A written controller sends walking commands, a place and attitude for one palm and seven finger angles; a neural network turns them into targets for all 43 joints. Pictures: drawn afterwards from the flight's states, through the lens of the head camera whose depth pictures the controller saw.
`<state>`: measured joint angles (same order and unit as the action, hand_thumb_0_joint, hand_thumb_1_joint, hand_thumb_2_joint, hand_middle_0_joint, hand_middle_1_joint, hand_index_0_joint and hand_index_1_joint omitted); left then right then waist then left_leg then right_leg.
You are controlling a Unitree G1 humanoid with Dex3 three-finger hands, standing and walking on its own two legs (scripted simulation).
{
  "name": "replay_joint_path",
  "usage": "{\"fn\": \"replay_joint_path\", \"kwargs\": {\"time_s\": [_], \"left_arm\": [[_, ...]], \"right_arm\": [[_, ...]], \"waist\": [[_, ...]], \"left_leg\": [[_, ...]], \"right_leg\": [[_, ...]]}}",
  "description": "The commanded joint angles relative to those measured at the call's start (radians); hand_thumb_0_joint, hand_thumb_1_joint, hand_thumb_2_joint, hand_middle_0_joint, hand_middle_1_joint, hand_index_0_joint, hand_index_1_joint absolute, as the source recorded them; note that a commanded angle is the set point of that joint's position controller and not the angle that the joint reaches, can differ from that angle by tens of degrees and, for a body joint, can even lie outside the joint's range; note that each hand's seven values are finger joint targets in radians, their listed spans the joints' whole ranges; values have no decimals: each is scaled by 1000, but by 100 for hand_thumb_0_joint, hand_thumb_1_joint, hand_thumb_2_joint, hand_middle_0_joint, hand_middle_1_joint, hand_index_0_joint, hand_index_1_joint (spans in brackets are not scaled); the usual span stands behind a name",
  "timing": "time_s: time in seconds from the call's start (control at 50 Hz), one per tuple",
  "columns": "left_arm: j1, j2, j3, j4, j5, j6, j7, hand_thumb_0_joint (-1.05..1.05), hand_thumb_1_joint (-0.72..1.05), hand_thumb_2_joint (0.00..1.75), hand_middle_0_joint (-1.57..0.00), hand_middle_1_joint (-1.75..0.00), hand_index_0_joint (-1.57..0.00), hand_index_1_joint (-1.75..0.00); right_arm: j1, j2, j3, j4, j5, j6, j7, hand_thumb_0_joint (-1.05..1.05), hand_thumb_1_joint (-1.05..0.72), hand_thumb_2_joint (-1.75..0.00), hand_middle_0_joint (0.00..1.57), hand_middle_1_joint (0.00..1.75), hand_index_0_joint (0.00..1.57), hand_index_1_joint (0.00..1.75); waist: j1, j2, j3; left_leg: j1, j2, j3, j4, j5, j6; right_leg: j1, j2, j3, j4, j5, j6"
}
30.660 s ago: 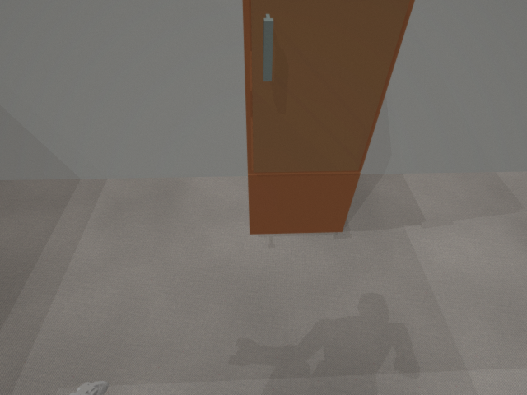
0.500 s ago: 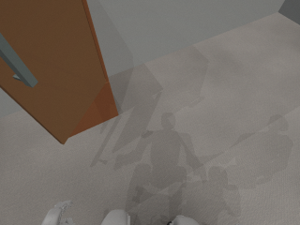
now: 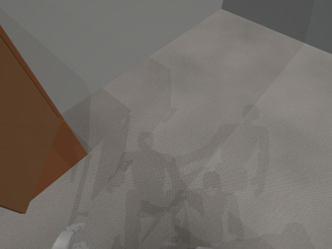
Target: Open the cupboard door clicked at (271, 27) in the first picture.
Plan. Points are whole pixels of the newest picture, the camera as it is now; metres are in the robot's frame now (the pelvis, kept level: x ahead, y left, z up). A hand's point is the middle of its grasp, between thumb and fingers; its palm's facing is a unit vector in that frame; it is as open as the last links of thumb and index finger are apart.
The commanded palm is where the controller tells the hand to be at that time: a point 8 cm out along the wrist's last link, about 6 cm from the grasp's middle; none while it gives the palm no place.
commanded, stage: walk to a spot facing it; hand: left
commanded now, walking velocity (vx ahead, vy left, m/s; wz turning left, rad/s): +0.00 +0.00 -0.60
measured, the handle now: out of the picture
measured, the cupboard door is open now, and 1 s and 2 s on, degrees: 40 40 40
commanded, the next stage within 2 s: turn to face it in 1.56 s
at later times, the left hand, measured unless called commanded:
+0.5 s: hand (113, 210) +0.23 +0.16 -0.16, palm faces -0.32 -0.93 -0.17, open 7.4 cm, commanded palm none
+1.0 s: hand (167, 160) +0.39 +0.01 -0.16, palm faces -0.54 -0.82 -0.18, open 7.3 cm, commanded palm none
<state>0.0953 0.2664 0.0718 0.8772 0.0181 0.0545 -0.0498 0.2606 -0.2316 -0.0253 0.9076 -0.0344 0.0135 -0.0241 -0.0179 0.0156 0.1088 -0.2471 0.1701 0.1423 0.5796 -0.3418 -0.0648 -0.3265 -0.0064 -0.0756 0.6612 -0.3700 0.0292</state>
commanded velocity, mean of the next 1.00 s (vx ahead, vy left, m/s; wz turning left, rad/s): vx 0.30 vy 0.00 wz -0.50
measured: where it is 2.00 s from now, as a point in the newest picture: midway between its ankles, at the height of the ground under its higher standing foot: (231, 178)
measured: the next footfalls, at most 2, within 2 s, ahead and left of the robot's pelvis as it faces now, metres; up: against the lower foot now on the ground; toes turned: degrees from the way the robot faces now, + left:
right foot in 0.02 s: +0.03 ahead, -0.13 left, +0.00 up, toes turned -4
left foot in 0.32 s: +0.11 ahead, +0.13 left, +0.00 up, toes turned -8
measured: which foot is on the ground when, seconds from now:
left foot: down 0.00-0.02, up 0.04-0.30, down 0.32-0.68, up 0.70-1.00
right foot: up 0.00-0.00, down 0.02-0.32, up 0.34-0.66, down 0.68-1.00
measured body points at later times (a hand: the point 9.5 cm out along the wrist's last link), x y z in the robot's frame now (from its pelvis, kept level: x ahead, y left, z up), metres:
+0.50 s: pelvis +0.08 +0.00 +0.01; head +0.13 +0.00 +0.46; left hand +0.24 +0.21 -0.14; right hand +0.02 -0.25 -0.12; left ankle +0.07 +0.14 -0.73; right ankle +0.03 -0.14 -0.66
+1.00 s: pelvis +0.25 -0.12 +0.01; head +0.30 -0.14 +0.46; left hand +0.42 +0.06 -0.15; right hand +0.20 -0.38 -0.12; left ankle +0.40 -0.04 -0.70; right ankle +0.14 -0.18 -0.73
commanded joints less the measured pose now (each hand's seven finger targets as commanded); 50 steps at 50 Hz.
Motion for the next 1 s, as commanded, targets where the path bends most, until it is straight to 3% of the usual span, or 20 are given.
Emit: {"fn": "replay_joint_path", "kwargs": {"time_s": [0.0,0.04,0.08,0.2,0.26,0.3,0.34,0.36,0.44,0.56,0.6,0.62,0.64,0.66,0.68,0.7,0.76,0.82,0.94,0.98], "left_arm": [[230,277,68,8,6,-39,44,0,90,90,-20,-30,-20,-30],[173,264,64,-7,-4,-30,55,0,90,90,-20,-30,-20,-30],[63,181,47,-32,4,-31,66,0,90,90,-20,-30,-20,-30],[73,198,51,-25,10,-45,49,0,90,90,-20,-30,-20,-30],[27,157,43,-34,3,-45,32,0,90,90,-20,-30,-20,-30],[-15,50,19,-97,-9,-43,18,0,90,90,-20,-30,-20,-30],[-84,85,37,-129,2,-62,-5,0,90,90,-20,-30,-20,-30],[-89,62,38,-98,14,-62,-11,0,90,90,-20,-30,-20,-30],[-69,11,15,-69,10,-45,-35,0,90,90,-20,-30,-20,-30],[-115,12,7,-62,6,-46,-39,0,90,90,-20,-30,-20,-30],[-16,42,18,-29,9,-52,-34,0,90,90,-20,-30,-20,-30],[143,83,31,19,13,-60,-24,0,90,90,-20,-30,-20,-30],[327,210,67,65,19,-73,-6,0,90,90,-20,-30,-20,-30],[404,294,86,88,-3,-77,12,0,90,90,-20,-30,-20,-30],[338,281,85,78,-14,-73,24,0,90,90,-20,-30,-20,-30],[221,240,65,50,-14,-68,31,0,90,90,-20,-30,-20,-30],[68,130,32,1,2,-90,41,0,90,90,-20,-30,-20,-30],[86,135,34,29,7,-107,39,0,90,90,-20,-30,-20,-30],[166,132,40,77,1,-116,34,0,90,90,-20,-30,-20,-30],[155,125,39,81,-5,-113,37,0,90,90,-20,-30,-20,-30]], "right_arm": [[-113,-102,-44,-145,31,-6,-3,0,-90,-90,20,30,20,30],[-102,-102,-41,-137,40,6,-3,0,-90,-90,20,30,20,30],[-109,-122,-50,-99,30,15,-5,0,-90,-90,20,30,20,30],[-92,-78,-47,-99,25,-4,19,0,-90,-90,20,30,20,30],[40,-114,-55,-54,20,-28,9,0,-90,-90,20,30,20,30],[212,-293,-88,-23,-13,-48,-11,0,-90,-90,20,30,20,30],[142,-276,-80,-62,-11,-59,-13,0,-90,-90,20,30,20,30],[119,-237,-71,-54,-15,-67,-5,0,-90,-90,20,30,20,30],[111,-160,-44,-22,-6,-77,-7,0,-90,-90,20,30,20,30],[153,-186,-51,11,-11,-69,4,0,-90,-90,20,30,20,30],[130,-197,-48,11,-6,-64,6,0,-90,-90,20,30,20,30],[89,-187,-44,-1,3,-65,12,0,-90,-90,20,30,20,30],[30,-127,-30,-42,26,-70,23,0,-90,-90,20,30,20,30],[-38,-90,-19,-98,39,-72,22,0,-90,-90,20,30,20,30],[-67,-129,-29,-96,35,-68,19,0,-90,-90,20,30,20,30],[-56,-126,-35,-82,33,-64,23,0,-90,-90,20,30,20,30],[-16,-95,-36,-25,11,-37,24,0,-90,-90,20,30,20,30],[7,-60,-36,-17,12,-34,35,0,-90,-90,20,30,20,30],[-130,-46,-38,-62,16,-62,44,0,-90,-90,20,30,20,30],[-88,-64,-41,-42,14,-72,37,0,-90,-90,20,30,20,30]], "waist": [[118,-366,-181],[91,-267,-126],[35,-280,-114],[26,-183,-140],[-49,-112,-110],[-119,376,-138],[-79,95,-66],[-63,51,-48],[-26,206,-52],[-33,172,-85],[27,125,-118],[110,71,-175],[202,-187,-264],[212,-350,-292],[177,-233,-204],[115,-194,-135],[9,-158,-87],[-13,-137,-124],[40,-149,-111],[5,-124,-103]], "left_leg": [[-359,-92,0,459,-319,-21],[-380,-41,-120,570,-280,-11],[-340,-50,-137,559,-171,-20],[-122,-124,-65,180,-91,-14],[212,-133,-40,-114,11,3],[348,343,-636,-401,-354,170],[219,379,-611,-436,-246,272],[157,299,-499,-413,-160,231],[221,148,-105,-330,300,132],[205,173,34,-272,358,121],[153,163,85,-97,484,102],[28,121,132,113,543,69],[-271,22,178,435,268,23],[-489,-89,43,715,-276,2],[-563,-28,-120,783,-227,19],[-524,22,-122,760,-152,14],[-311,19,-115,556,-27,-11],[-259,-19,-83,391,50,-13],[-214,-88,-56,75,96,-1],[-70,-108,-39,-47,155,10]], "right_leg": [[397,-392,507,-310,854,-218],[269,-374,470,-312,571,-287],[204,-253,381,-290,584,-230],[104,-199,433,-324,139,-210],[-159,-100,389,-248,-141,-135],[-449,85,84,301,-304,-16],[-461,-57,129,478,-172,-14],[-426,-60,126,505,-95,-13],[-371,-72,29,368,47,7],[-145,-23,-78,48,61,-28],[55,25,-113,-56,65,-62],[300,41,-90,-126,97,-103],[589,-194,261,-229,-31,-195],[620,-411,676,-389,70,-287],[543,-410,641,-418,-3,-309],[354,-390,593,-460,-181,-297],[78,-254,323,-460,84,-218],[101,-208,254,-437,198,-218],[225,-199,280,-384,286,-205],[171,-178,266,-325,288,-177]]}}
